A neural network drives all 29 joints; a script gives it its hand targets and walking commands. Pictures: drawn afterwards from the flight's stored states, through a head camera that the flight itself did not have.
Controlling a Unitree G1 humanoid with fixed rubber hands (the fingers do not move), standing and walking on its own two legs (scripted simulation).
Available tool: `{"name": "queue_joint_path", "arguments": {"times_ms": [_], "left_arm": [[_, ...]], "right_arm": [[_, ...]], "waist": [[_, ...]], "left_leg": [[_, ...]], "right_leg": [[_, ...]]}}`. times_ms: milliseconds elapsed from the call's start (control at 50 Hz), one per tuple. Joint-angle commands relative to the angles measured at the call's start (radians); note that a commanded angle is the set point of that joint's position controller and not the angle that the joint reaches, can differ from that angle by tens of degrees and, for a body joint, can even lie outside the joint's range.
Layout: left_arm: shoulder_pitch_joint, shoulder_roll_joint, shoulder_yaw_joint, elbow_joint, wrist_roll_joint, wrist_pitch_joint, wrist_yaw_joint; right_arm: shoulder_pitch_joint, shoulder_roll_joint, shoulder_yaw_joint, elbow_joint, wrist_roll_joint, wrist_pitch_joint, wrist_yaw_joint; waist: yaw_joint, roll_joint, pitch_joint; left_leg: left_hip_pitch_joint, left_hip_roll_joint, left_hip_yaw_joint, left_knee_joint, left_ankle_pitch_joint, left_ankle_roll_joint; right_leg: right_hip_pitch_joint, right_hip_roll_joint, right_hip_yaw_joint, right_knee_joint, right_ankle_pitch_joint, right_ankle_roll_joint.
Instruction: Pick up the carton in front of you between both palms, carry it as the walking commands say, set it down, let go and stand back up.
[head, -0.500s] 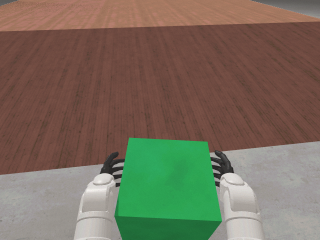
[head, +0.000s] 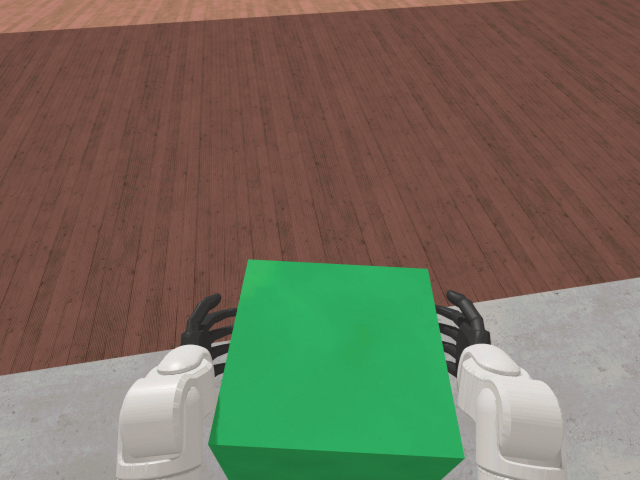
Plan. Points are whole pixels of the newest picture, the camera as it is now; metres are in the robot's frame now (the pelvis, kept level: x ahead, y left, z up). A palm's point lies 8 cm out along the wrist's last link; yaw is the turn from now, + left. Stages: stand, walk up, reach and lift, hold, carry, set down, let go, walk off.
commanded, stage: carry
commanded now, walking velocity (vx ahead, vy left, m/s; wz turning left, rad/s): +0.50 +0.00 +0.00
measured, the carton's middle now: (330, 391) +0.26 +0.00 +0.01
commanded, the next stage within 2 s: none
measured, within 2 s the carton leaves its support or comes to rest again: neither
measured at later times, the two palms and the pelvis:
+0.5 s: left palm (233, 198) +0.59 +0.16 +0.07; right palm (405, 188) +0.60 -0.14 +0.07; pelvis +0.33 +0.00 -0.02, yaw +1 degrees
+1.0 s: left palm (263, 90) +0.96 +0.15 +0.11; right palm (389, 86) +0.97 -0.15 +0.10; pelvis +0.67 -0.01 -0.03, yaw +1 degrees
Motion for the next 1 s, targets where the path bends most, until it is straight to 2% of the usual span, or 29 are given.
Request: {"name": "queue_joint_path", "arguments": {"times_ms": [0, 20, 40, 60, 80, 100, 120, 140, 160, 200, 240, 320, 400, 440, 460, 480, 500, 520, 540, 560, 580, 600, 640, 740, 860, 900, 940, 960, 980], "left_arm": [[-0.502, -0.845, -0.703, -0.092, -0.395, 0.012, -0.249], [-0.489, -0.831, -0.693, -0.085, -0.387, 0.019, -0.245], [-0.490, -0.818, -0.683, -0.079, -0.381, 0.026, -0.244], [-0.464, -0.796, -0.667, -0.055, -0.369, 0.033, -0.241], [-0.478, -0.785, -0.652, -0.028, -0.347, 0.034, -0.237], [-0.496, -0.799, -0.649, -0.037, -0.354, 0.038, -0.234], [-0.516, -0.826, -0.655, -0.046, -0.362, 0.041, -0.232], [-0.541, -0.855, -0.669, -0.058, -0.367, 0.039, -0.234], [-0.562, -0.886, -0.683, -0.071, -0.377, 0.036, -0.239], [-0.581, -0.926, -0.707, -0.084, -0.401, 0.025, -0.252], [-0.575, -0.934, -0.722, -0.096, -0.425, 0.019, -0.265], [-0.532, -0.903, -0.732, -0.087, -0.436, 0.014, -0.288], [-0.489, -0.877, -0.725, -0.063, -0.417, 0.011, -0.294], [-0.486, -0.872, -0.725, -0.063, -0.409, 0.009, -0.293], [-0.485, -0.869, -0.726, -0.066, -0.406, 0.010, -0.292], [-0.482, -0.865, -0.726, -0.066, -0.401, 0.009, -0.292], [-0.492, -0.855, -0.728, -0.064, -0.395, 0.010, -0.293], [-0.516, -0.872, -0.747, -0.088, -0.402, 0.012, -0.292], [-0.519, -0.877, -0.745, -0.074, -0.400, 0.005, -0.293], [-0.524, -0.903, -0.744, -0.076, -0.404, -0.008, -0.293], [-0.528, -0.932, -0.750, -0.078, -0.409, -0.020, -0.292], [-0.521, -0.953, -0.750, -0.077, -0.406, -0.031, -0.290], [-0.474, -0.972, -0.752, -0.069, -0.392, -0.050, -0.280], [-0.402, -0.953, -0.755, -0.066, -0.351, -0.074, -0.253], [-0.576, -0.808, -0.764, -0.155, -0.398, -0.033, -0.235], [-0.676, -0.734, -0.750, -0.157, -0.417, -0.008, -0.228], [-0.755, -0.676, -0.714, -0.106, -0.427, 0.018, -0.219], [-0.800, -0.648, -0.690, -0.074, -0.429, 0.031, -0.214], [-0.844, -0.604, -0.656, -0.038, -0.425, 0.045, -0.206]], "right_arm": [[-0.456, 0.859, 0.698, -0.067, 0.422, 0.025, 0.250], [-0.452, 0.846, 0.698, -0.065, 0.425, 0.033, 0.252], [-0.443, 0.829, 0.695, -0.061, 0.427, 0.042, 0.253], [-0.472, 0.800, 0.691, -0.067, 0.428, 0.053, 0.256], [-0.523, 0.798, 0.698, -0.082, 0.437, 0.067, 0.260], [-0.546, 0.807, 0.701, -0.067, 0.450, 0.075, 0.265], [-0.551, 0.823, 0.695, -0.052, 0.456, 0.075, 0.271], [-0.551, 0.848, 0.693, -0.040, 0.454, 0.071, 0.274], [-0.539, 0.871, 0.692, -0.030, 0.448, 0.064, 0.274], [-0.511, 0.904, 0.694, -0.022, 0.418, 0.045, 0.267], [-0.464, 0.944, 0.689, -0.003, 0.393, 0.027, 0.256], [-0.397, 0.938, 0.681, 0.010, 0.345, 0.008, 0.235], [-0.387, 0.922, 0.690, 0.001, 0.347, 0.008, 0.237], [-0.391, 0.920, 0.694, -0.001, 0.359, 0.008, 0.245], [-0.379, 0.920, 0.692, 0.010, 0.363, 0.007, 0.249], [-0.374, 0.917, 0.689, 0.017, 0.365, 0.005, 0.253], [-0.358, 0.913, 0.684, 0.031, 0.359, 0.004, 0.257], [-0.371, 0.916, 0.683, 0.051, 0.355, -0.008, 0.264], [-0.366, 0.944, 0.684, 0.045, 0.380, -0.014, 0.268], [-0.390, 0.972, 0.701, 0.020, 0.395, -0.023, 0.271], [-0.410, 0.997, 0.715, 0.007, 0.405, -0.031, 0.272], [-0.428, 1.015, 0.727, -0.013, 0.415, -0.038, 0.273], [-0.423, 1.019, 0.746, -0.037, 0.431, -0.048, 0.276], [-0.377, 0.951, 0.754, -0.057, 0.442, -0.052, 0.295], [-0.483, 0.801, 0.720, -0.098, 0.435, -0.022, 0.268], [-0.572, 0.729, 0.699, -0.094, 0.430, -0.002, 0.246], [-0.681, 0.662, 0.680, -0.066, 0.430, 0.025, 0.225], [-0.741, 0.635, 0.668, -0.045, 0.433, 0.041, 0.216], [-0.805, 0.618, 0.656, -0.027, 0.440, 0.058, 0.208]], "waist": [[0.012, 0.111, -0.149], [0.019, 0.080, -0.168], [0.023, 0.043, -0.205], [0.052, -0.095, -0.241], [0.053, -0.336, -0.249], [0.049, -0.285, -0.224], [0.045, -0.207, -0.206], [0.046, -0.123, -0.219], [0.043, -0.075, -0.215], [0.039, -0.101, -0.215], [0.038, -0.127, -0.205], [0.040, -0.163, -0.140], [0.043, -0.199, -0.075], [0.033, -0.207, -0.092], [0.019, -0.186, -0.135], [0.002, -0.148, -0.194], [-0.020, 0.000, -0.252], [-0.014, 0.263, -0.303], [-0.011, 0.214, -0.276], [-0.011, 0.153, -0.262], [-0.009, 0.036, -0.266], [-0.002, -0.010, -0.254], [0.006, 0.027, -0.263], [0.000, 0.078, -0.181], [-0.010, 0.113, -0.060], [-0.006, 0.127, -0.061], [0.029, 0.099, -0.150], [0.065, 0.030, -0.230], [0.081, -0.167, -0.285]], "left_leg": [[0.017, 0.166, -0.061, -0.034, 0.188, 0.092], [-0.065, 0.140, -0.014, 0.056, 0.228, 0.070], [-0.162, 0.109, 0.039, 0.199, 0.266, 0.046], [-0.304, 0.052, 0.078, 0.446, 0.139, 0.005], [-0.553, -0.056, 0.045, 0.698, -0.125, -0.033], [-0.655, -0.015, -0.078, 0.852, -0.206, -0.004], [-0.673, 0.028, -0.121, 0.903, -0.188, 0.024], [-0.672, 0.059, -0.139, 0.895, -0.132, 0.037], [-0.649, 0.081, -0.145, 0.831, -0.070, 0.040], [-0.579, 0.063, -0.106, 0.687, -0.008, 0.032], [-0.563, 0.041, -0.064, 0.588, 0.039, 0.022], [-0.547, 0.000, 0.012, 0.346, 0.157, 0.014], [-0.437, -0.029, 0.081, 0.204, 0.260, 0.037], [-0.285, -0.059, 0.120, 0.166, 0.271, 0.051], [-0.132, -0.101, 0.163, 0.127, 0.248, 0.054], [0.071, -0.083, 0.138, 0.130, 0.192, 0.061], [0.227, 0.130, -0.186, 0.044, -0.012, 0.101], [0.422, 0.361, -0.632, -0.070, -0.058, 0.251], [0.387, 0.376, -0.664, -0.115, 0.067, 0.274], [0.348, 0.346, -0.552, -0.087, 0.209, 0.261], [0.296, 0.323, -0.462, -0.073, 0.292, 0.228], [0.238, 0.305, -0.382, -0.078, 0.344, 0.196], [0.198, 0.271, -0.274, -0.112, 0.314, 0.159], [0.209, 0.212, -0.115, -0.139, 0.371, 0.153], [0.183, 0.168, -0.004, -0.110, 0.488, 0.135], [0.175, 0.166, 0.022, -0.041, 0.561, 0.120], [0.111, 0.116, 0.096, 0.218, 0.678, 0.088], [-0.008, 0.080, 0.102, 0.427, 0.581, 0.066], [-0.194, 0.007, 0.090, 0.702, 0.320, 0.036]], "right_leg": [[0.183, 0.045, -0.101, -0.177, 0.187, 0.001], [0.343, 0.069, -0.137, -0.198, 0.190, -0.005], [0.516, 0.045, -0.112, -0.194, 0.146, -0.021], [0.650, -0.120, 0.142, -0.288, -0.036, -0.058], [0.757, -0.349, 0.590, -0.426, -0.111, -0.191], [0.752, -0.418, 0.682, -0.446, -0.033, -0.251], [0.702, -0.397, 0.610, -0.424, 0.104, -0.246], [0.683, -0.373, 0.524, -0.410, 0.159, -0.226], [0.644, -0.348, 0.443, -0.423, 0.195, -0.192], [0.603, -0.297, 0.298, -0.448, 0.274, -0.143], [0.607, -0.265, 0.221, -0.458, 0.318, -0.134], [0.619, -0.203, 0.088, -0.439, 0.465, -0.120], [0.597, -0.187, 0.020, -0.415, 0.565, -0.097], [0.572, -0.179, -0.031, -0.307, 0.715, -0.072], [0.531, -0.147, -0.083, -0.173, 0.761, -0.050], [0.419, -0.116, -0.102, -0.007, 0.678, -0.026], [0.252, -0.073, -0.096, 0.251, 0.415, 0.005], [-0.072, 0.058, -0.020, 0.519, -0.067, 0.031], [-0.165, 0.031, 0.099, 0.655, -0.144, 0.006], [-0.188, -0.017, 0.138, 0.696, -0.118, -0.022], [-0.172, -0.054, 0.157, 0.643, -0.063, -0.037], [-0.146, -0.078, 0.161, 0.565, -0.018, -0.042], [-0.095, -0.071, 0.133, 0.436, 0.031, -0.036], [-0.137, -0.039, 0.032, 0.133, 0.131, -0.002], [-0.084, -0.001, -0.057, -0.085, 0.274, -0.028], [-0.005, 0.013, -0.067, -0.106, 0.275, -0.052], [0.254, 0.095, -0.137, -0.144, 0.206, -0.067], [0.467, 0.065, -0.091, -0.136, 0.151, -0.067], [0.593, -0.162, 0.294, -0.250, -0.026, -0.119]]}}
